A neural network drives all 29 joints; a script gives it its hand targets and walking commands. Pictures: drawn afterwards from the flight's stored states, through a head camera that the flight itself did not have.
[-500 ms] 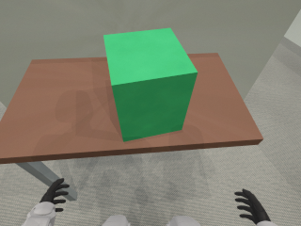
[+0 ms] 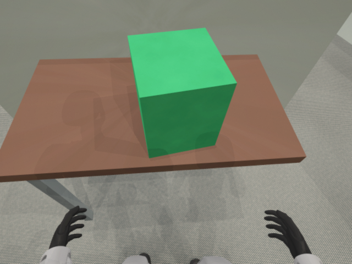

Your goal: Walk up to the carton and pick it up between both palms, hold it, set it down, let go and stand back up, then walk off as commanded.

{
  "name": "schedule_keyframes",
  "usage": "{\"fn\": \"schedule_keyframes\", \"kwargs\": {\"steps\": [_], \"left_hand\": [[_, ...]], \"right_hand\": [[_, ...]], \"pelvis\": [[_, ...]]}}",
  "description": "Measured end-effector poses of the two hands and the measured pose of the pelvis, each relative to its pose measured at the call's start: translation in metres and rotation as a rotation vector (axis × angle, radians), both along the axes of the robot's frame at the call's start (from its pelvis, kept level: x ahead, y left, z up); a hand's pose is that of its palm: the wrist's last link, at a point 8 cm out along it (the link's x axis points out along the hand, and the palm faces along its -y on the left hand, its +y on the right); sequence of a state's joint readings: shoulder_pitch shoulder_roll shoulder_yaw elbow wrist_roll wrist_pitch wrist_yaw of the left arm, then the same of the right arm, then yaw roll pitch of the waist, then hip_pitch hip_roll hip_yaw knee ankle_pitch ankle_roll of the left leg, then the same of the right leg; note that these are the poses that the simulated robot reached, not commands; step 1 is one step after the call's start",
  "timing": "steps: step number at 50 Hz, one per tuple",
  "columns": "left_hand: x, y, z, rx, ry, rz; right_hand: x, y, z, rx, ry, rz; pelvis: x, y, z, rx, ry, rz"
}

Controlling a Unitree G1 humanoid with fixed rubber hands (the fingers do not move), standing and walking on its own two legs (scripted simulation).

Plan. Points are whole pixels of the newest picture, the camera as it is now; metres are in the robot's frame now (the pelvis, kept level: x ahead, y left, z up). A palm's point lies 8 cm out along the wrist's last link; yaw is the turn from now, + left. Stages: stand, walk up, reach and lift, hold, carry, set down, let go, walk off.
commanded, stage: reach and lift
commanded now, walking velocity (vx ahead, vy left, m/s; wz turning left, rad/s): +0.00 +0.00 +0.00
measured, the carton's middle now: (175, 96) +0.50 +0.01 +0.04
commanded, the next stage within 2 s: none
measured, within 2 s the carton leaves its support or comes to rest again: neither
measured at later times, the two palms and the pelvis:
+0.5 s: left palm (83, 219) +0.20 +0.21 -0.03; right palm (300, 223) +0.19 -0.26 -0.02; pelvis +0.00 +0.00 +0.00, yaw +0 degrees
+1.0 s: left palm (99, 204) +0.23 +0.17 +0.00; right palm (297, 206) +0.22 -0.25 +0.01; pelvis +0.01 -0.01 +0.00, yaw +0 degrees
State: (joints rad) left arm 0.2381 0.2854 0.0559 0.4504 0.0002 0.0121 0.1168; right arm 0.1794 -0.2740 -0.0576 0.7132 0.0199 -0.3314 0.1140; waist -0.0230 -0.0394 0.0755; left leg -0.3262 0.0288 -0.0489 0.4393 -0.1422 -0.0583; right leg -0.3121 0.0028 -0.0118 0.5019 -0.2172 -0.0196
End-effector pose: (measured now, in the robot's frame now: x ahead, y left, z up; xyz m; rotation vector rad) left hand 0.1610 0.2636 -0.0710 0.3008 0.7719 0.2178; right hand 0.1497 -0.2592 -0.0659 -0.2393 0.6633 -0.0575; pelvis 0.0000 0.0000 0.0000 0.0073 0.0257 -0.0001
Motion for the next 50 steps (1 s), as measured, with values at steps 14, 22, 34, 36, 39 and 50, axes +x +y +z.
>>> {"fn": "schedule_keyframes", "kwargs": {"steps": [14, 22, 34, 36, 39, 50], "left_hand": [[0.019, -0.039, 0.026, -0.054, -0.166, -0.044], [0.035, -0.049, 0.038, -0.050, -0.211, -0.032], [0.061, -0.077, 0.065, -0.108, -0.348, -0.036], [0.063, -0.083, 0.067, -0.126, -0.366, -0.030], [0.064, -0.088, 0.070, -0.140, -0.386, -0.023], [0.066, -0.089, 0.073, -0.125, -0.371, 0.007]], "right_hand": [[0.019, 0.003, 0.030, 0.066, -0.127, -0.014], [0.036, 0.002, 0.041, 0.095, -0.160, -0.003], [0.061, 0.005, 0.060, 0.148, -0.247, 0.047], [0.063, 0.008, 0.066, 0.157, -0.270, 0.068], [0.066, 0.012, 0.072, 0.168, -0.304, 0.093], [0.069, 0.014, 0.078, 0.194, -0.316, 0.086]], "pelvis": [[-0.007, -0.001, 0.000, 0.002, -0.008, -0.001], [-0.001, -0.003, 0.001, 0.004, 0.001, -0.001], [0.010, -0.010, 0.002, 0.007, 0.020, -0.005], [0.010, -0.011, 0.002, 0.007, 0.022, -0.005], [0.010, -0.012, 0.002, 0.007, 0.022, -0.006], [0.010, -0.013, 0.002, 0.007, 0.021, -0.007]]}}
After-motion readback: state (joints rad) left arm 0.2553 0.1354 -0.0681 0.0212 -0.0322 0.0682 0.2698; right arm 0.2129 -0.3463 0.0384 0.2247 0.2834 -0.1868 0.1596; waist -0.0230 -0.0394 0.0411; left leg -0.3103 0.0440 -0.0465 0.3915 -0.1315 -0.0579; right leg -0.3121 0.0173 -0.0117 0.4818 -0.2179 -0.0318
